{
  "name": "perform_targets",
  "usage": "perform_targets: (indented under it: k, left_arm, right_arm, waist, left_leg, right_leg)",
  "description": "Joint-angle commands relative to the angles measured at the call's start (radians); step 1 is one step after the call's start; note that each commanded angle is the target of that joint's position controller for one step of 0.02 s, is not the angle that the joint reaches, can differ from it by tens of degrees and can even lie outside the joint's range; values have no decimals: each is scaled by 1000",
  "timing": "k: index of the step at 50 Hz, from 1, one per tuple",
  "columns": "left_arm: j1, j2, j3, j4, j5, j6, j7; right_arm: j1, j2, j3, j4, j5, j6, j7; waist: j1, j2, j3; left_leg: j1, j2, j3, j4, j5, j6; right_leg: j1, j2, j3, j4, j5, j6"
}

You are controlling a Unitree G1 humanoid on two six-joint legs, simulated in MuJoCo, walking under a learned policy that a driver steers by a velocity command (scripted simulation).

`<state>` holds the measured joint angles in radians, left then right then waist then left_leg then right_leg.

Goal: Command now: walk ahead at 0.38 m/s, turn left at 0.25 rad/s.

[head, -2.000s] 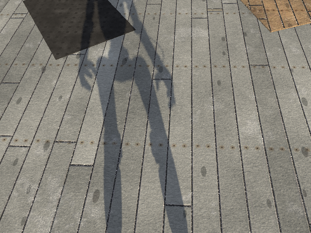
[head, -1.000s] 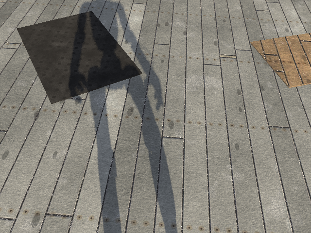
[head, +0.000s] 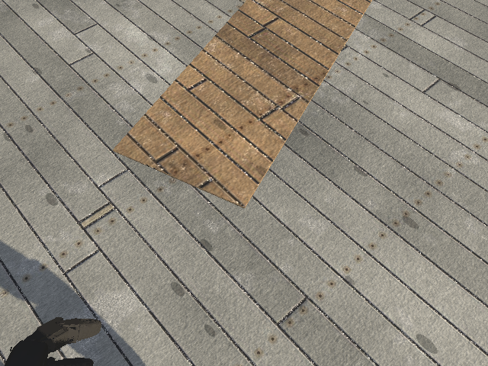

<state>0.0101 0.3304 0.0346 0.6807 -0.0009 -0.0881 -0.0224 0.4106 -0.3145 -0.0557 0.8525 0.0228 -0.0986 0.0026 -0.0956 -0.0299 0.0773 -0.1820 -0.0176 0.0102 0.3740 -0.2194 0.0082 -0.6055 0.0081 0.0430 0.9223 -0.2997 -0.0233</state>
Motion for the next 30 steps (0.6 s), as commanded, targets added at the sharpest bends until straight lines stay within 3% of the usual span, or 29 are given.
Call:
perform_targets:
  k: [1, 3, 5, 6, 7, 8, 9, 10, 11, 13, 16, 19, 23, 25, 26, 27, 28, 29, 30]
  left_arm:
    - [38, 7, -18, -54, 1, -24, -17]
    - [21, 60, 1, -57, 4, -14, -11]
    - [56, 91, 20, -46, 21, -8, 6]
    - [104, 111, 31, -37, 34, -7, 18]
    - [205, 169, 46, -34, 56, -3, 35]
    - [225, 167, 38, -55, 80, 21, 36]
    - [199, 122, 32, -64, 48, 44, 29]
    - [154, 93, 33, -66, 15, 57, 26]
    - [97, 55, 25, -64, -1, 62, 27]
    - [-3, 42, 24, -62, 18, 67, 31]
    - [-32, 60, 45, -44, 28, 52, 44]
    - [-41, 80, 60, -31, 19, 52, 60]
    - [-10, 122, 82, -8, -9, 61, 48]
    - [0, 123, 88, 4, -29, 64, 38]
    - [41, 99, 86, 22, -35, 67, 32]
    - [101, 64, 81, 39, -18, 76, 25]
    - [83, 38, 69, -22, 24, 80, 23]
    - [-20, 75, 76, -52, 30, 76, 33]
    - [-51, 91, 82, -61, 3, 75, 40]
  right_arm:
    - [-140, -215, -53, -114, 16, -16, -18]
    - [-117, -217, -60, -119, 20, -9, -23]
    - [-112, -182, -55, -128, 21, -1, -27]
    - [-107, -155, -50, -140, 19, 3, -27]
    - [-110, -92, -29, -178, 2, 8, -26]
    - [97, -9, -3, -165, 8, 17, -25]
    - [175, -92, -18, -147, 11, 39, -23]
    - [109, -128, -31, -162, 21, 59, -26]
    - [47, -137, -40, -166, 15, 82, -39]
    - [25, -131, -52, -181, 7, 130, -56]
    - [-23, -72, -45, -232, -1, 147, -55]
    - [-91, -47, -36, -264, -4, 143, -29]
    - [-155, -83, -48, -295, 0, 157, 10]
    - [-146, -92, -61, -299, -3, 164, 17]
    - [-126, -111, -74, -292, -10, 165, 10]
    - [-79, -196, -102, -288, -16, 160, -5]
    - [-89, -331, -124, -325, -27, 150, -16]
    - [-72, -305, -116, -347, -55, 120, 1]
    - [-90, -285, -108, -340, -52, 98, 9]
  waist:
    - [110, 133, -133]
    - [122, 136, -129]
    - [152, 125, -140]
    - [175, 111, -167]
    - [210, -11, -274]
    - [136, -241, -476]
    - [118, -204, -534]
    - [111, -168, -446]
    - [104, -98, -336]
    - [49, -111, -200]
    - [35, -101, -175]
    - [46, -84, -205]
    - [64, -105, -195]
    - [46, -79, -189]
    - [43, -32, -183]
    - [45, 163, -148]
    - [91, 460, -126]
    - [8, 321, -243]
    - [22, 225, -223]
  left_leg:
    - [-84, 169, -190, -103, 635, 173]
    - [-84, 160, -218, -71, 489, 125]
    - [-89, 123, -218, 48, 460, 69]
    - [-127, 73, -205, 165, 427, 35]
    - [-273, -1, -159, 436, 121, -13]
    - [-432, -49, -115, 751, -540, -51]
    - [-439, 10, -144, 902, -526, -69]
    - [-532, 47, -97, 963, -443, -86]
    - [-557, 81, -68, 947, -375, -101]
    - [-470, 114, -60, 939, -298, -126]
    - [-396, 134, -30, 813, -183, -114]
    - [-312, 149, -16, 613, -55, -77]
    - [-217, 114, 47, 417, -34, -26]
    - [-133, 77, 85, 264, 13, 16]
    - [-63, 49, 76, 196, 69, 48]
    - [47, 130, -94, 77, 373, 109]
    - [176, 351, -496, 41, 617, 281]
    - [159, 384, -586, -16, 475, 359]
    - [141, 343, -517, -36, 360, 317]
  right_leg:
    - [257, 38, -20, -291, 262, 29]
    - [337, 41, 21, -385, 386, 13]
    - [440, 25, 34, -462, 466, -19]
    - [532, -7, 37, -483, 544, -38]
    - [738, -193, 172, -428, 896, -102]
    - [917, -512, 428, -374, 1216, -271]
    - [879, -501, 446, -383, 1112, -304]
    - [808, -459, 393, -443, 812, -306]
    - [683, -391, 312, -502, 613, -266]
    - [422, -326, 177, -592, 469, -226]
    - [325, -315, 38, -649, 424, -221]
    - [347, -328, -51, -640, 418, -207]
    - [400, -358, -122, -591, 364, -157]
    - [408, -352, -163, -504, 294, -97]
    - [373, -314, -195, -414, 192, -47]
    - [233, -221, -273, -181, 3, 31]
    - [-109, -69, -250, 151, -385, 120]
    - [-170, -22, -29, 304, -380, 104]
    - [-185, -27, 18, 326, -290, 71]
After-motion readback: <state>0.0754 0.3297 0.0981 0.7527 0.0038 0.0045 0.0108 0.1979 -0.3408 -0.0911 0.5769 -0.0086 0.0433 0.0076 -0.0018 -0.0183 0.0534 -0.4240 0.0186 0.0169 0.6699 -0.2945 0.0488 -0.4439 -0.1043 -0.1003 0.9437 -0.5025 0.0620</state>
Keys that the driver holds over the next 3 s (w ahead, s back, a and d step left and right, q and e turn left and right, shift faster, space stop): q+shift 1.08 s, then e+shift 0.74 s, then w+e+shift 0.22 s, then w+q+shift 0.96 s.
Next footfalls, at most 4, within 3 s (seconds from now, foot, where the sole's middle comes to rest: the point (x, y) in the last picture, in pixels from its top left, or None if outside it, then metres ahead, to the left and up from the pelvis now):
0.14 right None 0.29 -0.11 -0.78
0.52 left None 0.20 0.16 -0.78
0.96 right None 0.36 0.01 -0.78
1.30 left None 0.11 0.14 -0.78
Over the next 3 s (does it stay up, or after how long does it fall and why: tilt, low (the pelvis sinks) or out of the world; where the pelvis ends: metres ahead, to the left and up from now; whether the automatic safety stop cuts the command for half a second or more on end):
stays up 0.79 0.39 -0.05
